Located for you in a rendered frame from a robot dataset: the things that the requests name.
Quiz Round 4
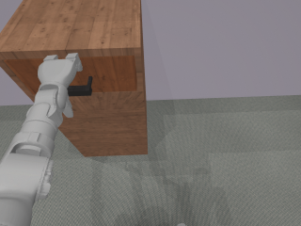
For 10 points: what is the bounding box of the left robot forearm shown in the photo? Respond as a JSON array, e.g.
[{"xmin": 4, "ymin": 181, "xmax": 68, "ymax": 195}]
[{"xmin": 0, "ymin": 81, "xmax": 68, "ymax": 170}]

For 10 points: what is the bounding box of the left robot upper arm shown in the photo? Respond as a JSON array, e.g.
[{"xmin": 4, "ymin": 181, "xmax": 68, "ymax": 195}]
[{"xmin": 0, "ymin": 153, "xmax": 55, "ymax": 226}]

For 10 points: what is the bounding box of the drawer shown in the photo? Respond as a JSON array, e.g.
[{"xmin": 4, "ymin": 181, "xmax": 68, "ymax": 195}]
[{"xmin": 4, "ymin": 56, "xmax": 137, "ymax": 95}]

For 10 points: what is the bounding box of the robot left hand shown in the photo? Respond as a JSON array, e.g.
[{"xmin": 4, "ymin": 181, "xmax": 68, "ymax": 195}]
[{"xmin": 38, "ymin": 53, "xmax": 83, "ymax": 118}]

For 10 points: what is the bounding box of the handle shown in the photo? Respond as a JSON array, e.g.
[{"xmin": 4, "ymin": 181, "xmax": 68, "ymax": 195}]
[{"xmin": 67, "ymin": 76, "xmax": 93, "ymax": 97}]

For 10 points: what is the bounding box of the cabinet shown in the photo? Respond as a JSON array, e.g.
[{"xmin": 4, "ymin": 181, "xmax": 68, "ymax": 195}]
[{"xmin": 0, "ymin": 0, "xmax": 148, "ymax": 157}]

